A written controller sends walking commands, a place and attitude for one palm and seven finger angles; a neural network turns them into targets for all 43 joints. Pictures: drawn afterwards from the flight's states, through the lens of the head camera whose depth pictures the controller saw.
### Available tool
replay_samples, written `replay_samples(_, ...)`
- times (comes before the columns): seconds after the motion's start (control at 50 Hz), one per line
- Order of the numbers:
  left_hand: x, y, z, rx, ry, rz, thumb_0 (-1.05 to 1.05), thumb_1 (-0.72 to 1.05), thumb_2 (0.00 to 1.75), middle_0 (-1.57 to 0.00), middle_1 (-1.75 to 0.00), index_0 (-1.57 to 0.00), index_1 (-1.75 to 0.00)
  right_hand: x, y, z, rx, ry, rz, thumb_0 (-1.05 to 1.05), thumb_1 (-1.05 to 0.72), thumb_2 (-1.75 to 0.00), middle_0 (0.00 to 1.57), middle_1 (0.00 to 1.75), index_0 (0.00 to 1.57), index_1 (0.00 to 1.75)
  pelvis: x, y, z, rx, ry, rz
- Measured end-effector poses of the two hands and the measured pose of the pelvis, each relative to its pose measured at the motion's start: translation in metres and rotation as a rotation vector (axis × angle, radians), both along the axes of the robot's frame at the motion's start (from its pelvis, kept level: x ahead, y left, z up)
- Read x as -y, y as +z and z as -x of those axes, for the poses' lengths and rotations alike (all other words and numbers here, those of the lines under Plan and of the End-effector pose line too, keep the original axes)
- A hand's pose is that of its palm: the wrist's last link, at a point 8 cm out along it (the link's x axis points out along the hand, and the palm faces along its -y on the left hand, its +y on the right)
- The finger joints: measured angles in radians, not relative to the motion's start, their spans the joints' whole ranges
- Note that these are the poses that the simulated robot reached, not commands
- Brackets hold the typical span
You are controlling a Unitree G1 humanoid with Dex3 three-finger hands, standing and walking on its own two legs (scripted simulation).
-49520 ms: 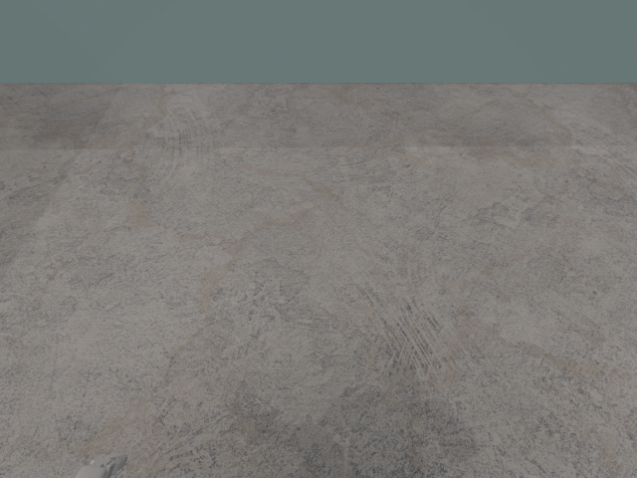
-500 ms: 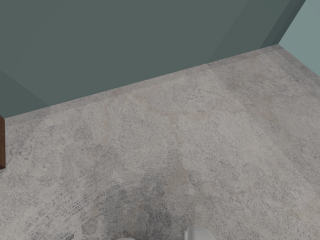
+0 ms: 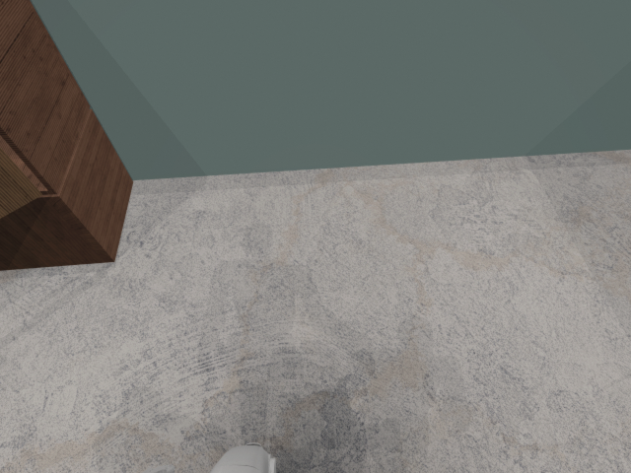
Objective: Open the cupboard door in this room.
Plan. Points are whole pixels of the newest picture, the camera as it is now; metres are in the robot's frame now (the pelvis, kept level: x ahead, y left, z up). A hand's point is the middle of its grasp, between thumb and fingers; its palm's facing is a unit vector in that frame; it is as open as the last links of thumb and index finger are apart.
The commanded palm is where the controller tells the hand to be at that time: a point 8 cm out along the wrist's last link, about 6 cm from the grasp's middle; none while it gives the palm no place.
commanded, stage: turn to face it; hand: left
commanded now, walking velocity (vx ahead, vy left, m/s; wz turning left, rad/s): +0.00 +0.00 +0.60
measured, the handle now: out of the picture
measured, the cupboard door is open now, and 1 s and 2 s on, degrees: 41 41 41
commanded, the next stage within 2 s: take the last steps up to it in 1.36 s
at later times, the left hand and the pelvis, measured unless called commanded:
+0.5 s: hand out of the picture +0.09 +0.22 -0.15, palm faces +0.28 -0.92 -0.28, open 7.4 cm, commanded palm none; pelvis +0.02 -0.01 -0.01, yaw +17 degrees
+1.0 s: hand out of the picture -0.08 +0.21 -0.19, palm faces +0.60 -0.76 -0.26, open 7.3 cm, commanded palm none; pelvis +0.02 +0.01 -0.01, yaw +36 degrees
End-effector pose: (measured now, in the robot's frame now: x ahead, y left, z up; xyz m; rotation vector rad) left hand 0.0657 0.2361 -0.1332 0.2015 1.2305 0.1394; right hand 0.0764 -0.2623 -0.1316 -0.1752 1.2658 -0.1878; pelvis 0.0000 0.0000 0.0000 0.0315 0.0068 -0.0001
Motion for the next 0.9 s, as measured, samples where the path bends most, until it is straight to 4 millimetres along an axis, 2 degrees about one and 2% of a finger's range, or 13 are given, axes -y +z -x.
replay_samples(0.08,-0.03,-0.022,0.029,-0.046,0.09,0.009,0.0,0.91,0.9,-0.2,-0.3,-0.21,-0.3,-0.019,0.0,-0.042,0.073,0.099,0.038,0.01,-0.91,-0.9,0.19,0.3,0.2,0.3,-0.016,-0.015,-0.005,-0.006,0.058,0.019)
replay_samples(0.12,-0.044,-0.027,0.039,-0.08,0.121,-0.003,0.0,0.91,0.9,-0.2,-0.3,-0.2,-0.3,-0.028,0.003,-0.055,0.107,0.135,0.049,0.01,-0.91,-0.9,0.19,0.3,0.2,0.3,-0.02,-0.017,-0.004,-0.003,0.072,0.019)
replay_samples(0.18,-0.057,-0.022,0.042,-0.09,0.163,-0.019,0.01,0.91,0.9,-0.2,-0.3,-0.2,-0.3,-0.039,0.01,-0.062,0.119,0.171,0.06,0.01,-0.91,-0.9,0.2,0.3,0.2,0.3,-0.024,-0.011,-0.004,-0.004,0.102,0.034)
replay_samples(0.24,-0.063,-0.011,0.036,-0.051,0.188,-0.024,0.01,0.92,0.9,-0.2,-0.3,-0.2,-0.3,-0.047,0.014,-0.063,0.099,0.201,0.055,0.0,-0.91,-0.9,0.2,0.3,0.2,0.3,-0.024,-0.004,-0.005,-0.008,0.132,0.044)
replay_samples(0.38,-0.056,0.008,0.014,0.053,0.229,-0.039,0.01,0.91,0.9,-0.2,-0.3,-0.2,-0.3,-0.047,0.008,-0.057,0.031,0.246,0.016,0.01,-0.91,-0.9,0.2,0.3,0.2,0.3,-0.013,0.003,-0.011,-0.015,0.214,0.054)
replay_samples(0.46,-0.039,0.014,0.003,0.1,0.249,-0.053,0.0,0.91,0.9,-0.2,-0.3,-0.2,-0.3,-0.035,-0.004,-0.058,-0.007,0.261,-0.007,0.01,-0.91,-0.9,0.2,0.3,0.2,0.3,0.003,-0.001,-0.016,-0.018,0.266,0.047)
replay_samples(0.52,-0.025,0.014,0.003,0.136,0.271,-0.08,0.0,0.91,0.9,-0.2,-0.3,-0.2,-0.3,-0.022,-0.019,-0.065,-0.024,0.273,-0.026,0.01,-0.91,-0.9,0.2,0.3,0.2,0.3,0.017,-0.009,-0.021,-0.021,0.302,0.026)
replay_samples(0.62,0.002,0.019,0.029,0.095,0.336,-0.068,0.0,0.91,0.9,-0.2,-0.3,-0.2,-0.3,-0.013,-0.017,-0.085,-0.044,0.326,-0.03,0.01,-0.91,-0.9,0.2,0.3,0.2,0.3,0.026,-0.002,-0.025,0.005,0.382,0.01)
replay_samples(0.72,0.02,0.015,0.062,0.045,0.431,-0.03,0.0,0.91,0.9,-0.2,-0.3,-0.2,-0.3,-0.022,-0.007,-0.112,-0.042,0.41,-0.022,0.01,-0.91,-0.9,0.19,0.3,0.2,0.3,0.028,0.004,-0.03,0.007,0.46,-0.011)
replay_samples(0.8,0.02,0.007,0.098,0.009,0.524,-0.018,0.0,0.92,0.9,-0.2,-0.3,-0.2,-0.3,-0.046,-0.003,-0.14,-0.021,0.507,-0.009,0.01,-0.91,-0.9,0.19,0.3,0.2,0.3,0.023,0.002,-0.029,0.007,0.521,-0.009)
replay_samples(0.9,0.011,-0.017,0.152,-0.06,0.632,0.01,0.0,0.92,0.9,-0.2,-0.3,-0.2,-0.3,-0.095,0.0,-0.176,0.079,0.631,0.008,0.01,-0.91,-0.9,0.19,0.3,0.2,0.3,0.004,-0.012,-0.024,0.005,0.585,0.017)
